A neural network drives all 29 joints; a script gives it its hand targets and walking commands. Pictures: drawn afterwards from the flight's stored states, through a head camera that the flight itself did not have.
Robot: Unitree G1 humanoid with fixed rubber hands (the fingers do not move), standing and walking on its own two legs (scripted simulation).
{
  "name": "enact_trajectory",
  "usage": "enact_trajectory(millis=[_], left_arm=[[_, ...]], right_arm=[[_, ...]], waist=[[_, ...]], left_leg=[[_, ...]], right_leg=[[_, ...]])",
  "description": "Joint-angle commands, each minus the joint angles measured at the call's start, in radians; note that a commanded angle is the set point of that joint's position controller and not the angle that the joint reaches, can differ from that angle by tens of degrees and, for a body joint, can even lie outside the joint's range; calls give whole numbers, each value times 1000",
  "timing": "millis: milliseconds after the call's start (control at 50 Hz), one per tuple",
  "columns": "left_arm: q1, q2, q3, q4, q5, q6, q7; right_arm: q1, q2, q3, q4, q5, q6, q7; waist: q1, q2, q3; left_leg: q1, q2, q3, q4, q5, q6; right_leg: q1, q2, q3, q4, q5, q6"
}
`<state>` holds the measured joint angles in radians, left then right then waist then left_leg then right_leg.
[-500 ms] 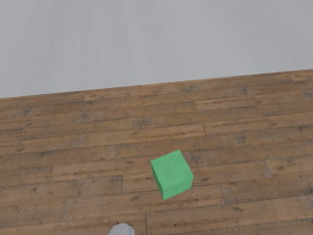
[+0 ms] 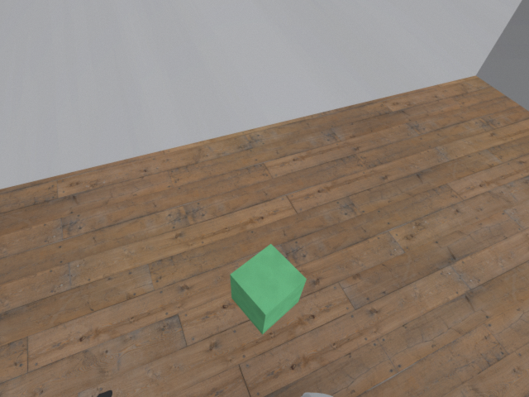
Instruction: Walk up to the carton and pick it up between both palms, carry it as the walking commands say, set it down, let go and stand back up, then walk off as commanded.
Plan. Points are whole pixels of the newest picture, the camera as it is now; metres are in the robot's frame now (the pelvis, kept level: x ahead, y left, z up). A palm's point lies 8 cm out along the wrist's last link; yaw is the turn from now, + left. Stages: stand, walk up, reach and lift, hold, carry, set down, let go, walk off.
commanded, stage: walk off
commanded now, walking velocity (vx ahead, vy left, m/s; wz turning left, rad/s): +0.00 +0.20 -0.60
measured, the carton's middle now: (266, 289) +0.57 -0.04 -0.67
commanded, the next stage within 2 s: stand in 0.04 s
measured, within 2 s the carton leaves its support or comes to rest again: neither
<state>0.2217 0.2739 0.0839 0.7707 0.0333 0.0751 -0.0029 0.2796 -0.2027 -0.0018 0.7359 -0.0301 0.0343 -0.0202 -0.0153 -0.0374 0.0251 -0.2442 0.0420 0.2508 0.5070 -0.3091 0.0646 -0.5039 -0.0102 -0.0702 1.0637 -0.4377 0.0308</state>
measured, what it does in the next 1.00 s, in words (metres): steps to the left: right foot, then left foot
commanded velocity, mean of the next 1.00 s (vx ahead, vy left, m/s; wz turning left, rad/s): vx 0.00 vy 0.00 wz -0.01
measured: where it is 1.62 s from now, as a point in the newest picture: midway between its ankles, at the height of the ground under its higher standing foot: outside the picture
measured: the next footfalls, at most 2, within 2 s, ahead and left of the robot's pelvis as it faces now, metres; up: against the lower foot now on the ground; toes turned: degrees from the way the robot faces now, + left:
right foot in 0.14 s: +0.03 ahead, -0.05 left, +0.00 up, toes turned -11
left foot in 0.48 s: +0.09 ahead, +0.23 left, +0.00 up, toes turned -1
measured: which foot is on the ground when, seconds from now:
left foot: down 0.00-0.16, up 0.18-0.46, down 0.48-1.00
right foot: up 0.00-0.12, down 0.14-1.00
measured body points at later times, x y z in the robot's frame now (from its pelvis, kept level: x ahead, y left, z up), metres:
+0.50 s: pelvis +0.01 +0.09 +0.00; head +0.03 +0.09 +0.45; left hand +0.14 +0.31 -0.13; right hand +0.04 -0.18 -0.13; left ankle +0.05 +0.23 -0.74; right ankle -0.01 -0.05 -0.74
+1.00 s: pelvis +0.04 +0.12 +0.01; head +0.04 +0.13 +0.46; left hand +0.08 +0.36 -0.15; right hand +0.05 -0.12 -0.13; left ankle +0.05 +0.23 -0.74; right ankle -0.01 -0.05 -0.74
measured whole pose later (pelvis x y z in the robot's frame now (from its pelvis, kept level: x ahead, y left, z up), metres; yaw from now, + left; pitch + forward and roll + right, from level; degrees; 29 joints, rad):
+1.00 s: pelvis +0.04 +0.12 +0.01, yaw -6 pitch -1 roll +0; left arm 0.31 0.20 0.03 1.00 0.02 0.01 0.02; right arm 0.31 -0.19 -0.02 0.94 -0.01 -0.01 -0.01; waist -0.01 -0.01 0.01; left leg -0.19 0.03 0.08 0.43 -0.23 0.01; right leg -0.11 -0.11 -0.06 0.35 -0.22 0.09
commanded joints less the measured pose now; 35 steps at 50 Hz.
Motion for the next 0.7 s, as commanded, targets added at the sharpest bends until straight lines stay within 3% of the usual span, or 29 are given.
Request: enact_trajectory(millis=[0, 40, 60, 80, 100, 120, 140, 160, 180, 220, 260, 280, 340, 380, 420, 440, 460, 480, 500, 520, 560, 600, 680], left_arm=[[-69, -15, -26, -104, -17, -24, 1], [-47, -28, -32, -95, -16, -31, 5], [-24, -32, -33, -92, -17, -39, 9], [34, -4, -28, -79, -11, -50, 14], [112, 92, 2, -69, 5, -55, 28], [120, 177, 18, -65, 3, -45, 34], [136, 170, 25, -39, -11, -35, 44], [25, 82, 4, -58, -18, -35, 44], [-23, 45, -11, -73, -26, -38, 43], [-103, 34, -35, -97, -16, -58, 50], [-83, 40, -30, -69, -6, -71, 40], [-69, 32, -30, -61, -3, -73, 35], [-5, 65, -18, -35, -1, -75, 21], [-8, 100, -5, -31, -2, -65, 14], [8, 66, -8, -25, -2, -56, 4], [43, 22, -19, -21, -8, -55, -1], [48, -21, -28, -24, -16, -56, -2], [43, -33, -32, -26, -18, -51, -5], [48, -61, -46, -14, -23, -46, -9], [32, -54, -54, 6, -12, -47, -9], [18, -4, -39, 26, 0, -55, -10], [66, 11, -31, 58, 0, -63, -2], [95, 16, -32, 111, -6, -72, 12]], right_arm=[[80, -145, -33, -19, -11, -1, -16], [97, -162, -41, -4, -3, 4, -20], [104, -169, -44, 6, 6, 6, -24], [105, -168, -48, 10, 23, 2, -30], [103, -137, -39, -8, 32, -11, -21], [79, -101, -31, -31, 28, -4, -17], [-11, -128, -46, -49, 17, 12, -18], [-43, -142, -49, -50, 13, 25, -8], [-4, -130, -53, -24, 9, 28, 4], [58, -85, -47, 27, 13, 30, 20], [79, -63, -42, 38, 15, 29, 25], [77, -50, -37, 39, 16, 25, 27], [31, -50, -39, 22, 18, 13, 32], [42, -55, -41, 27, 16, 9, 28], [101, -97, -55, 53, 2, -10, 20], [104, -149, -64, 47, -4, -23, 15], [73, -191, -64, 39, -6, -30, 11], [35, -173, -50, 26, -3, -31, 8], [16, -175, -57, 36, 12, -27, 5], [4, -144, -53, 41, 18, -25, 8], [3, -122, -40, 42, 24, -33, 4], [23, -125, -38, 55, 23, -45, 0], [54, -125, -45, 85, 23, -57, 0]], waist=[[-35, 203, -81], [-20, 141, -82], [3, 91, -89], [52, 16, -109], [107, -200, -156], [99, -355, -101], [114, -242, -55], [68, -190, 12], [41, -95, 53], [-8, -54, 36], [-4, -52, -18], [7, -81, -13], [42, -122, -28], [28, -119, -22], [1, -7, -42], [11, 101, -69], [26, 214, -65], [39, 192, -45], [45, 221, 7], [27, 207, 62], [12, 185, 39], [20, 160, 3], [7, 102, -23]], left_leg=[[202, 261, -156, -66, 576, 125], [165, 252, -138, -12, 619, 113], [136, 235, -120, 31, 580, 84], [15, 228, -96, 92, 531, 31], [-205, 142, -36, 275, 293, -52], [-374, 20, -81, 379, -278, -100], [-315, 54, -198, 527, -314, -104], [-285, 59, -210, 589, -221, -118], [-265, 55, -202, 535, -175, -138], [-206, 45, -204, 454, -40, -148], [-134, 33, -171, 357, 10, -166], [-116, 24, -162, 279, 29, -171], [-84, 4, -139, 140, 13, -179], [-16, -9, -124, 14, 58, -167], [133, 50, -163, -83, 210, -149], [166, 163, -271, -78, 340, -123], [84, 247, -356, -132, 293, -85], [-8, 250, -379, -199, 126, -70], [-101, 213, -338, -221, -57, -55], [-132, 173, -338, -243, -107, -58], [-58, 131, -300, -229, 15, -67], [23, 139, -307, -217, 107, -58], [68, 130, -302, -207, 176, -50]], right_leg=[[31, -3, -61, -274, -94, -43], [134, 13, -88, -399, -7, -59], [209, 22, -82, -524, 86, -66], [386, -26, -15, -672, 287, -80], [588, -266, 276, -736, 445, -126], [585, -493, 517, -730, 797, -246], [432, -504, 466, -750, 712, -340], [315, -433, 395, -781, 563, -307], [297, -376, 293, -822, 419, -259], [301, -257, 144, -833, 460, -157], [304, -200, 75, -800, 500, -121], [317, -172, 54, -775, 484, -112], [337, -168, 71, -749, 393, -129], [277, -166, 94, -720, 239, -134], [192, -127, 85, -670, 119, -93], [163, -91, 57, -626, 97, -60], [194, -47, 29, -606, 66, -23], [237, -31, 29, -610, 84, -11], [306, -36, 23, -644, 156, -16], [327, -47, 27, -659, 220, -16], [319, -66, 32, -669, 291, -10], [305, -62, 20, -689, 291, 1], [335, -80, 18, -719, 313, 18]])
